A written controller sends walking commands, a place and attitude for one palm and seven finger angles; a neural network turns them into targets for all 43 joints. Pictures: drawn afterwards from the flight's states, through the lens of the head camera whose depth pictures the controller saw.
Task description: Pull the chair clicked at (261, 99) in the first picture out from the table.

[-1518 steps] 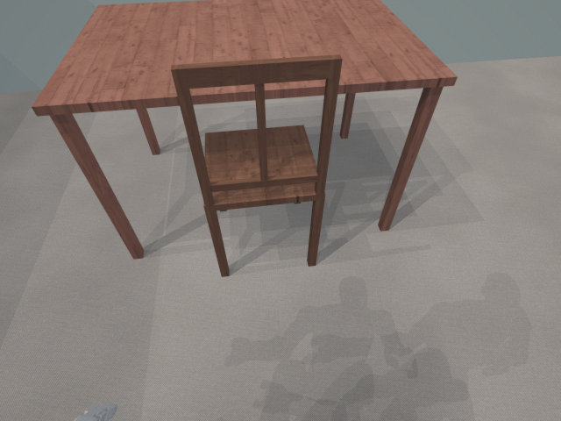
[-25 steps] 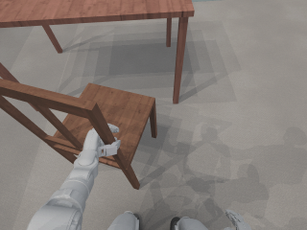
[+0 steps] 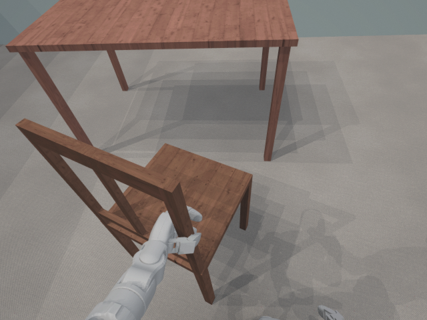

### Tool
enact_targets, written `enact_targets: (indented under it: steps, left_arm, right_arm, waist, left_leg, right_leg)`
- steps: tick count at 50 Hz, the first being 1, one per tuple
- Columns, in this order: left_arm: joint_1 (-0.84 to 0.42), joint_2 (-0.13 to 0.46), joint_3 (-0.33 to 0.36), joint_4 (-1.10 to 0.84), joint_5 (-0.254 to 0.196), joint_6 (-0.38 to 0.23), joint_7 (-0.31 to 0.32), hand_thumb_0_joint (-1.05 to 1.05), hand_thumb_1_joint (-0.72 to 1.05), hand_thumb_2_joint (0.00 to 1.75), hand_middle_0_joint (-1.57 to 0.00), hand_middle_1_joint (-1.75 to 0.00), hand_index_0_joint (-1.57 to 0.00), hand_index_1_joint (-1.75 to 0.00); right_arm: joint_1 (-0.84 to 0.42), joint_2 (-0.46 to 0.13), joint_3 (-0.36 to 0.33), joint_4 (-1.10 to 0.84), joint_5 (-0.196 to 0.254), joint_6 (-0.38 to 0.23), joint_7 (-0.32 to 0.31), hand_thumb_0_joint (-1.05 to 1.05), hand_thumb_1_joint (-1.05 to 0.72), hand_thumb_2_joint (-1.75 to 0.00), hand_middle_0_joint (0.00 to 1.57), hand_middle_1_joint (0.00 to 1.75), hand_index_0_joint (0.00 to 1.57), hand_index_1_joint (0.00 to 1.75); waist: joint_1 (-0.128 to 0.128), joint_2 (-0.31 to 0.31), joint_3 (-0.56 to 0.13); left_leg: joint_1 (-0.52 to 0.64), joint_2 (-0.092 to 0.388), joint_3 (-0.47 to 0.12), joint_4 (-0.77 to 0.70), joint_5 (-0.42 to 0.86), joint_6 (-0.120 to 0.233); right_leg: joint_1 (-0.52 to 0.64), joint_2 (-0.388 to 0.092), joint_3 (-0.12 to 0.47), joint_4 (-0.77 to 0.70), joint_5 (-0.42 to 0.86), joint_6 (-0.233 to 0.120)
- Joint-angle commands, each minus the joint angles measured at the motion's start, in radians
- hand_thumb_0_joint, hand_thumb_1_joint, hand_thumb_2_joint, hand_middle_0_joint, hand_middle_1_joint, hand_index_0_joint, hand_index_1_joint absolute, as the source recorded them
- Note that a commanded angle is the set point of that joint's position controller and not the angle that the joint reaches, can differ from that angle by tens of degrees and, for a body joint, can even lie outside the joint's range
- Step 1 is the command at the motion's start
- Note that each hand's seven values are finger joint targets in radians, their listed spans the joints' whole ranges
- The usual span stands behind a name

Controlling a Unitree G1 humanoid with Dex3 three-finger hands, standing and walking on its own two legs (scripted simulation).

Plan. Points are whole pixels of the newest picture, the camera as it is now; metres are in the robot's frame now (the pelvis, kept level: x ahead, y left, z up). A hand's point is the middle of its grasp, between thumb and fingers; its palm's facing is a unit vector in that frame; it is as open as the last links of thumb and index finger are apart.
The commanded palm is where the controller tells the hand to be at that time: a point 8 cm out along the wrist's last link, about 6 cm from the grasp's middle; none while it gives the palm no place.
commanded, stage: stop walking, hand still on the chair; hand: left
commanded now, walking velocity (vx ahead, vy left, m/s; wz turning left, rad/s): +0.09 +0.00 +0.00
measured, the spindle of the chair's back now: (124, 205) +0.39 +0.24 -0.08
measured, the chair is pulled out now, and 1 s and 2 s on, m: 0.59 0.62 0.62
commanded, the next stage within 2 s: open the thumb and straighten the fingers in 0.60 s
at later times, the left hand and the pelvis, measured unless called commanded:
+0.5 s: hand (189, 253) +0.26 +0.07 -0.06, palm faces -0.24 -0.96 -0.15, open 6.2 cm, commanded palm +0.25 +0.12 -0.05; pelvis +0.02 +0.02 +0.00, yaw +0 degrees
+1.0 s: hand (185, 250) +0.26 +0.08 -0.05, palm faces -0.28 -0.95 -0.13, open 9.7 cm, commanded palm +0.26 +0.13 -0.04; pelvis +0.01 +0.02 -0.02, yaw +2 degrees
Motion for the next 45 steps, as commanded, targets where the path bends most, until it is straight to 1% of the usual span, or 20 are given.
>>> enact_targets:
  steps: [1, 2, 3, 5, 7, 9, 11, 16, 18, 24, 27, 34, 35, 36, 38, 39, 41, 42, 43, 45]
  left_arm:
    - [-0.249, 0.093, 0.035, -0.256, 0.022, -0.066, 0.034, 0.0, 0.9, 0.9, -0.5, -1.45, -0.5, -1.45]
    - [-0.227, 0.094, 0.028, -0.248, 0.023, -0.064, 0.037, 0.0, 0.9, 0.9, -0.5, -1.45, -0.5, -1.45]
    - [-0.212, 0.075, 0.012, -0.256, 0.026, -0.069, 0.038, 0.0, 0.9, 0.9, -0.5, -1.45, -0.5, -1.45]
    - [-0.185, 0.065, 0.006, -0.275, 0.034, -0.083, 0.045, 0.0, 0.9, 0.9, -0.5, -1.45, -0.5, -1.45]
    - [-0.136, 0.072, 0.007, -0.283, 0.038, -0.09, 0.05, 0.0, 0.9, 0.9, -0.5, -1.45, -0.5, -1.45]
    - [-0.078, 0.064, 0.003, -0.282, 0.04, -0.095, 0.052, 0.0, 0.9, 0.9, -0.5, -1.45, -0.5, -1.45]
    - [-0.061, 0.051, -0.012, -0.311, 0.039, -0.099, 0.05, 0.0, 0.9, 0.9, -0.5, -1.45, -0.5, -1.45]
    - [-0.027, 0.034, -0.038, -0.363, 0.04, -0.106, 0.051, 0.0, 0.9, 0.9, -0.5, -1.45, -0.5, -1.45]
    - [-0.017, 0.029, -0.048, -0.371, 0.04, -0.106, 0.052, 0.0, 0.9, 0.9, -0.5, -1.45, -0.5, -1.45]
    - [0.009, 0.02, -0.064, -0.387, 0.041, -0.106, 0.055, 0.0, 0.9, 0.9, -0.5, -1.45, -0.5, -1.45]
    - [0.011, 0.019, -0.074, -0.405, 0.04, -0.106, 0.053, 0.0, 0.9, 0.9, -0.5, -1.45, -0.5, -1.45]
    - [0.037, 0.014, -0.081, -0.407, 0.046, -0.105, 0.056, 0.0, 0.9, 0.9, -0.5, -1.45, -0.5, -1.45]
    - [0.007, 0.076, -0.03, -0.548, 0.05, -0.117, 0.063, 0.0, 0.9, 0.9, -0.5, -1.45, -0.5, -1.45]
    - [0.136, -0.012, -0.108, -0.371, 0.049, -0.058, 0.024, 0.0, 0.78, 0.84, -0.5, -1.45, -0.5, -1.45]
    - [0.036, 0.046, -0.06, -0.536, 0.039, -0.049, 0.004, 0.0, 0.54, 0.73, -0.5, -1.45, -0.5, -1.45]
    - [0.038, 0.095, -0.022, -0.579, 0.04, -0.05, 0.001, 0.0, 0.42, 0.67, -0.5, -1.45, -0.5, -1.45]
    - [0.075, 0.077, -0.046, -0.635, 0.046, -0.032, -0.01, 0.0, 0.17, 0.55, -0.5, -1.45, -0.5, -1.45]
    - [0.097, 0.085, -0.05, -0.662, 0.048, -0.019, -0.013, 0.0, 0.05, 0.49, -0.5, -1.45, -0.5, -1.45]
    - [0.109, 0.071, -0.062, -0.682, 0.052, -0.011, -0.016, 0.0, -0.07, 0.43, -0.5, -1.45, -0.5, -1.45]
    - [0.154, 0.071, -0.055, -0.687, 0.051, 0.019, -0.018, 0.0, -0.31, 0.32, -0.5, -1.45, -0.5, -1.45]
  right_arm:
    - [-0.015, -0.112, -0.041, -0.105, -0.01, -0.059, -0.014, 0.0, -0.9, -0.9, 0.2, 0.3, 0.2, 0.3]
    - [-0.016, -0.114, -0.037, -0.095, -0.011, -0.068, -0.016, 0.0, -0.9, -0.9, 0.2, 0.3, 0.2, 0.3]
    - [-0.013, -0.11, -0.027, -0.098, -0.016, -0.073, -0.016, 0.0, -0.9, -0.9, 0.2, 0.3, 0.2, 0.3]
    - [-0.024, -0.109, -0.022, -0.106, -0.02, -0.082, -0.017, 0.0, -0.9, -0.9, 0.2, 0.3, 0.2, 0.3]
    - [-0.034, -0.114, -0.026, -0.112, -0.019, -0.088, -0.019, 0.0, -0.9, -0.9, 0.2, 0.3, 0.2, 0.3]
    - [-0.032, -0.114, -0.031, -0.119, -0.02, -0.091, -0.019, 0.0, -0.9, -0.9, 0.2, 0.3, 0.2, 0.3]
    - [-0.033, -0.111, -0.032, -0.123, -0.02, -0.095, -0.018, 0.0, -0.9, -0.9, 0.2, 0.3, 0.2, 0.3]
    - [-0.043, -0.108, -0.03, -0.127, -0.019, -0.093, -0.018, 0.0, -0.9, -0.9, 0.2, 0.3, 0.2, 0.3]
    - [-0.051, -0.11, -0.027, -0.129, -0.017, -0.09, -0.022, 0.0, -0.9, -0.9, 0.2, 0.3, 0.2, 0.3]
    - [-0.062, -0.112, -0.032, -0.141, -0.017, -0.076, -0.026, 0.0, -0.9, -0.9, 0.2, 0.3, 0.2, 0.3]
    - [-0.071, -0.111, -0.03, -0.145, -0.019, -0.073, -0.026, 0.0, -0.9, -0.9, 0.2, 0.3, 0.2, 0.3]
    - [-0.071, -0.113, -0.031, -0.145, -0.023, -0.063, -0.024, 0.0, -0.9, -0.9, 0.2, 0.3, 0.2, 0.3]
    - [-0.079, -0.11, -0.035, -0.162, -0.024, -0.065, -0.021, 0.0, -0.9, -0.9, 0.2, 0.3, 0.2, 0.3]
    - [-0.08, -0.141, -0.053, -0.154, 0.015, -0.083, 0.03, 0.0, -0.9, -0.9, 0.2, 0.3, 0.2, 0.3]
    - [-0.082, -0.142, -0.055, -0.179, 0.013, -0.095, 0.061, 0.0, -0.9, -0.9, 0.2, 0.3, 0.2, 0.3]
    - [-0.091, -0.145, -0.063, -0.187, 0.014, -0.107, 0.069, 0.0, -0.9, -0.9, 0.2, 0.3, 0.2, 0.3]
    - [-0.094, -0.137, -0.059, -0.203, 0.008, -0.127, 0.087, 0.0, -0.9, -0.9, 0.2, 0.3, 0.2, 0.3]
    - [-0.092, -0.138, -0.06, -0.207, 0.011, -0.131, 0.093, 0.0, -0.9, -0.9, 0.2, 0.3, 0.2, 0.3]
    - [-0.089, -0.137, -0.06, -0.213, 0.007, -0.134, 0.099, 0.0, -0.9, -0.9, 0.2, 0.3, 0.2, 0.3]
    - [-0.089, -0.14, -0.059, -0.228, 0.007, -0.14, 0.107, 0.0, -0.9, -0.9, 0.2, 0.3, 0.2, 0.3]
  waist:
    - [0.004, -0.175, -0.24]
    - [0.003, -0.123, -0.2]
    - [0.005, -0.073, -0.193]
    - [0.014, -0.032, -0.189]
    - [0.019, -0.093, -0.191]
    - [0.023, -0.165, -0.212]
    - [0.016, -0.193, -0.224]
    - [0.011, -0.125, -0.26]
    - [0.011, -0.071, -0.249]
    - [0.012, -0.109, -0.248]
    - [0.01, -0.087, -0.247]
    - [0.015, -0.086, -0.244]
    - [0.022, -0.106, -0.263]
    - [-0.039, -0.224, -0.243]
    - [-0.028, -0.25, -0.314]
    - [-0.026, -0.205, -0.343]
    - [-0.016, -0.063, -0.366]
    - [-0.015, -0.026, -0.379]
    - [-0.015, 0.007, -0.388]
    - [-0.012, -0.005, -0.383]
  left_leg:
    - [-0.058, 0.004, 0.008, -0.068, -0.036, 0.062]
    - [-0.052, 0.011, 0.002, -0.099, -0.018, 0.064]
    - [-0.056, 0.025, -0.011, -0.138, -0.005, 0.068]
    - [-0.102, 0.056, -0.047, -0.179, 0.028, 0.076]
    - [-0.126, 0.062, -0.056, -0.175, 0.098, 0.073]
    - [-0.124, 0.054, -0.049, -0.145, 0.136, 0.067]
    - [-0.107, 0.043, -0.04, -0.117, 0.165, 0.06]
    - [-0.089, 0.046, -0.04, -0.115, 0.221, 0.05]
    - [-0.088, 0.054, -0.047, -0.136, 0.24, 0.048]
    - [-0.097, 0.063, -0.058, -0.139, 0.293, 0.041]
    - [-0.098, 0.06, -0.06, -0.141, 0.292, 0.038]
    - [-0.097, 0.064, -0.063, -0.145, 0.313, 0.035]
    - [-0.097, 0.061, -0.064, -0.139, 0.332, 0.037]
    - [-0.255, -0.006, -0.014, -0.038, 0.306, 0.047]
    - [-0.326, -0.027, -0.011, 0.013, 0.28, 0.057]
    - [-0.337, -0.036, -0.01, 0.02, 0.238, 0.052]
    - [-0.347, -0.046, -0.009, 0.035, 0.225, 0.043]
    - [-0.344, -0.045, -0.013, 0.045, 0.24, 0.038]
    - [-0.343, -0.046, -0.014, 0.053, 0.257, 0.034]
    - [-0.378, -0.045, -0.021, 0.073, 0.251, 0.032]
  right_leg:
    - [0.149, -0.128, 0.213, -0.255, -0.395, -0.024]
    - [0.104, -0.106, 0.188, -0.243, -0.384, -0.015]
    - [0.099, -0.079, 0.155, -0.204, -0.355, 0.0]
    - [0.136, -0.047, 0.119, -0.131, -0.259, 0.016]
    - [0.178, -0.05, 0.116, -0.11, -0.145, 0.017]
    - [0.215, -0.071, 0.13, -0.116, -0.086, 0.013]
    - [0.221, -0.093, 0.149, -0.136, -0.045, 0.0]
    - [0.26, -0.109, 0.145, -0.111, 0.078, -0.012]
    - [0.248, -0.096, 0.123, -0.09, 0.092, -0.007]
    - [0.274, -0.094, 0.101, -0.058, 0.186, -0.008]
    - [0.272, -0.097, 0.105, -0.061, 0.196, -0.011]
    - [0.269, -0.092, 0.096, -0.044, 0.208, -0.011]
    - [0.306, -0.093, 0.1, -0.039, 0.255, -0.011]
    - [0.245, -0.044, 0.02, -0.009, 0.234, 0.003]
    - [0.277, -0.045, 0.036, 0.015, 0.232, -0.006]
    - [0.253, -0.046, 0.047, 0.033, 0.182, 0.001]
    - [0.211, -0.045, 0.042, 0.06, 0.158, -0.004]
    - [0.197, -0.043, 0.038, 0.076, 0.166, -0.008]
    - [0.178, -0.041, 0.029, 0.09, 0.168, -0.008]
    - [0.148, -0.034, 0.022, 0.11, 0.149, -0.007]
